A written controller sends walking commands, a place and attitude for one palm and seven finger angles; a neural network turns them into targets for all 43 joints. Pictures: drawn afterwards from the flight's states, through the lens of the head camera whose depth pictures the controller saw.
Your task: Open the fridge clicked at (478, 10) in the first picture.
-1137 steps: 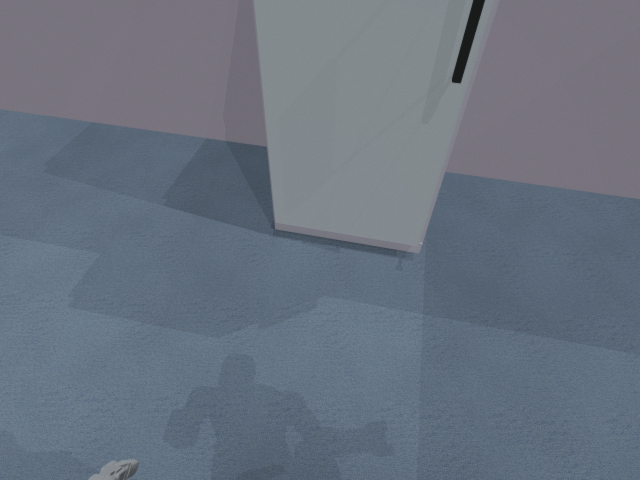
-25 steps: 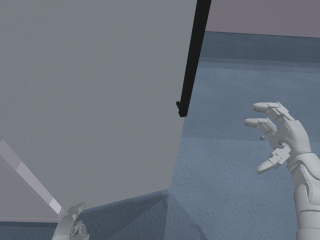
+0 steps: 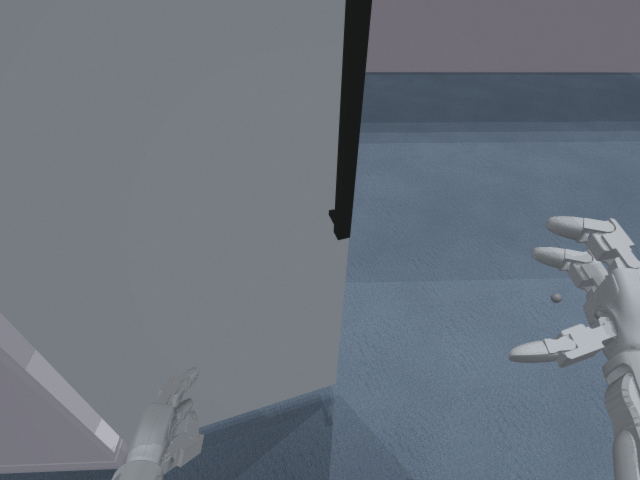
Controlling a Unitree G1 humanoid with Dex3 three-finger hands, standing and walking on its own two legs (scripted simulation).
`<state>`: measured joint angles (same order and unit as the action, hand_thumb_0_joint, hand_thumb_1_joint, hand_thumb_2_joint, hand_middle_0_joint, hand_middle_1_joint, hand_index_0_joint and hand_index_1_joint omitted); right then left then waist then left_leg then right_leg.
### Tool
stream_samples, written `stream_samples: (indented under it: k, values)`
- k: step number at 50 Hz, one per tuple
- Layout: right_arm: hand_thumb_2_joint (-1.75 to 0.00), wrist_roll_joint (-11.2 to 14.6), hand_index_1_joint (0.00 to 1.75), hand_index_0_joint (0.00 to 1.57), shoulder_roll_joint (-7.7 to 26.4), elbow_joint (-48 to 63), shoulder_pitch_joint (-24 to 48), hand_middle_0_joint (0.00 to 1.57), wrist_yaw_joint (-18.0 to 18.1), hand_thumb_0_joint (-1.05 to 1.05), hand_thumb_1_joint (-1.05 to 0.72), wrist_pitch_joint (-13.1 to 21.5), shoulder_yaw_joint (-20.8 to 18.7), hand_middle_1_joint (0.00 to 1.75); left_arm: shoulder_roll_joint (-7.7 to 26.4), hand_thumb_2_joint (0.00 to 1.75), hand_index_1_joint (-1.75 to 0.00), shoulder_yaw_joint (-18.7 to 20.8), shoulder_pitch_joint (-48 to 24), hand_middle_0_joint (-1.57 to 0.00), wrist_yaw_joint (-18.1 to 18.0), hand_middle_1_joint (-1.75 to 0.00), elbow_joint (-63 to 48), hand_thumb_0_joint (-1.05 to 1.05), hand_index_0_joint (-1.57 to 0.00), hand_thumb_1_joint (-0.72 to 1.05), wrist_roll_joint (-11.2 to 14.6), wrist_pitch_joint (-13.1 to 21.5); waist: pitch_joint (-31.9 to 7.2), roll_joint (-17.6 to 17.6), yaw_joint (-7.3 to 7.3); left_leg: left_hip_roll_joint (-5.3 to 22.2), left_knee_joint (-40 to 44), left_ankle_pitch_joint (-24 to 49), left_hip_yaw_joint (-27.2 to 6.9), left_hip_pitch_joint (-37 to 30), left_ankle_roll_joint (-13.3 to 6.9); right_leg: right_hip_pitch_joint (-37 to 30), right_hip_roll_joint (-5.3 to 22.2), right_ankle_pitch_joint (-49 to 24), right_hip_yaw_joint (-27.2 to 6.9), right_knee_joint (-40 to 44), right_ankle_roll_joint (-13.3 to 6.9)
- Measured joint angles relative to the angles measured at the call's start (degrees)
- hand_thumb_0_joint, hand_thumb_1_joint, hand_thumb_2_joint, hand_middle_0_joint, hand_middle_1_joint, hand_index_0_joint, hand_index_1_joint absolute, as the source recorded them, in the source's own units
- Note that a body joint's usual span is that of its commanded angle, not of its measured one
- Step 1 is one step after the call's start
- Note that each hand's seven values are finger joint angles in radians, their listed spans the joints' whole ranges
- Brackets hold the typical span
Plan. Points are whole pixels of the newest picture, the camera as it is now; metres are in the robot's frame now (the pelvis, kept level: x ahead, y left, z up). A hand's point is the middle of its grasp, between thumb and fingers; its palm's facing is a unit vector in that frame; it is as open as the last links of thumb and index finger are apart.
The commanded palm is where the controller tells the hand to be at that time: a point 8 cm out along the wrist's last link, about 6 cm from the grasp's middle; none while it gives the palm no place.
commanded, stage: draw the hand back to the body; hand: right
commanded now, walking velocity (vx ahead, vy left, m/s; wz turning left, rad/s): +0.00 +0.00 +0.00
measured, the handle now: (344, 113) +0.53 -0.03 +0.23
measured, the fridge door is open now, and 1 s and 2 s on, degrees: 74 74 74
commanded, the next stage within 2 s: step back with the hand held close in 0.96 s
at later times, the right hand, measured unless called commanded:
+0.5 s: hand (589, 321) +0.24 -0.26 +0.16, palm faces +0.41 +0.85 -0.34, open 9.6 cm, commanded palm +0.18 -0.30 +0.17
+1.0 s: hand (597, 332) +0.22 -0.26 +0.16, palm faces +0.45 +0.82 -0.37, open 7.5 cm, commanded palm +0.17 -0.29 +0.18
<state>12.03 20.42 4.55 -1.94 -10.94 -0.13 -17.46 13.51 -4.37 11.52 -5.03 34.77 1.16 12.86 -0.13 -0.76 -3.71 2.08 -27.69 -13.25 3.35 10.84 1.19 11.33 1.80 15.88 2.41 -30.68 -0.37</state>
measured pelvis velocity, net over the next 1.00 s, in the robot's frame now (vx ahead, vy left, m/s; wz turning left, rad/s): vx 0.03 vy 0.00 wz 0.01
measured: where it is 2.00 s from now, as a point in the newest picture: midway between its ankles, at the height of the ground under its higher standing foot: outside the picture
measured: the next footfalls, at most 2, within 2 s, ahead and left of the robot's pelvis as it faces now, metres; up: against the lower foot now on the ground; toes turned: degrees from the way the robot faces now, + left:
none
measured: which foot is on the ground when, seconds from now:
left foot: down 0.00-1.00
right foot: down 0.00-1.00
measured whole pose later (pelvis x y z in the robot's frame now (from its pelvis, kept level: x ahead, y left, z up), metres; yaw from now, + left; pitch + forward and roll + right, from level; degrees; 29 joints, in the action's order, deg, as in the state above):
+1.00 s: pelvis +0.03 +0.00 +0.01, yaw +1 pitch -5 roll +0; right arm 3.8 19.4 21.4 -23.6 4.6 2.1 -19.2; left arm 12.5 -1.7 11.6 -5.0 38.2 -1.3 7.9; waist 1.0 -2.9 -5.0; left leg 1.7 -22.4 -13.0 2.7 4.3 1.0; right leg 3.8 1.9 15.0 3.2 -24.0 0.0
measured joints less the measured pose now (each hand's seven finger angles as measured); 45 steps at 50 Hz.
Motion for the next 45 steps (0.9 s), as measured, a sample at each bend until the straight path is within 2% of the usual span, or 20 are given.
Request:
stream_samples:
  k: [2,5,9,14,24,33,38,45]
  values:
    - [-0.29,-1.83,1.04,0.24,-1.27,2.04,-2.31,0.25,4.55,-0.01,0.36,0.86,-0.09,1.04,-0.44,0.9,-0.3,0.12,-0.36,-0.21,0.32,-0.3,0.37,0.01,-0.2,0.91,-0.46,-0.7,0.79,-0.09,0.12,0.02,1.09,0.69,-0.31,-0.51,0.07,-0.66,-0.08,-0.58,0.35,1.13,-0.11]
    - [-0.34,-3.99,0.98,0.24,-2.5,4.31,-6.6,0.25,8.94,-0.01,0.27,1.58,0.73,0.98,-0.63,0.9,-0.3,0.46,-0.21,-0.21,0.54,-0.3,1.27,0.01,-0.2,0.9,-1.07,-1.76,1.64,-0.61,0.03,0.2,2.4,1.35,-0.76,-1.28,0.29,-1.66,-0.33,-1.16,0.84,2.61,-0.36]
    - [-0.4,-6.26,0.9,0.23,-2.66,6.91,-10.74,0.24,12.49,-0.01,0.13,1.73,1.88,0.9,-0.65,0.9,-0.3,0.92,0.84,-0.21,0.27,-0.3,3.18,0.01,-0.2,0.9,-1.75,-2.84,1.94,-0.98,-0.57,0.56,3.5,1.48,-0.86,-2.5,0.57,-3.03,-0.76,-1.47,0.98,4.06,-0.63]
    - [-0.49,-7.75,0.8,0.23,-1.9,9.31,-12.18,0.24,15.09,-0.01,-0.04,2.43,1.33,0.8,-0.49,0.9,-0.3,1.33,1.58,-0.21,-0.11,-0.3,5.0,0.01,-0.2,0.91,-1.97,-3.43,1.74,-1.37,-1.08,0.89,4.26,1.09,-0.69,-4.32,0.71,-4.92,-1.14,-1.34,0.85,5.18,-0.72]
    - [-0.66,-7.88,0.59,0.22,-1.28,12.55,-17.49,0.23,14.78,0.0,-0.4,2.94,-0.68,0.59,-0.43,0.9,-0.3,2.54,-0.09,-0.21,0.59,-0.3,3.56,0.01,-0.2,0.91,-2.04,-5.08,1.26,-1.74,-0.41,0.64,4.88,0.6,-1.44,-5.46,0.71,-6.82,-0.94,-1.04,1.63,6.67,-0.52]
    - [-0.81,-8.02,0.4,0.21,-0.55,17.28,-22.57,0.22,15.09,0.01,-0.71,2.76,-2.54,0.4,-0.13,0.9,-0.3,3.17,-0.11,-0.2,0.38,-0.3,2.51,0.01,-0.2,0.91,-2.18,-5.18,0.84,-1.89,-1.59,0.14,5.1,0.06,-0.87,-6.27,0.35,-7.21,-0.43,-0.43,1.07,6.38,-0.09]
    - [-0.86,-8.15,0.34,0.21,-1.42,16.45,-21.21,0.21,15.6,0.01,-0.82,2.31,-2.44,0.34,-0.14,0.9,-0.3,2.98,-0.62,-0.2,0.08,-0.3,2.76,0.01,-0.2,0.91,-2.24,-5.14,1.41,-2.07,-2.07,0.11,5.14,0.14,-0.41,-6.28,0.18,-7.07,-0.41,-0.72,0.61,6.48,0.04]
    - [-0.89,-8.2,0.31,0.2,-1.56,16.32,-21.32,0.21,15.59,0.02,-0.87,1.91,-1.45,0.31,-0.86,0.9,-0.3,2.64,-0.56,-0.21,-0.02,-0.3,3.12,0.01,-0.2,0.91,-2.55,-5.0,1.31,-1.99,-1.6,-0.15,5.2,0.28,-0.5,-6.15,-0.05,-7.13,-0.16,-0.97,0.69,6.79,0.26]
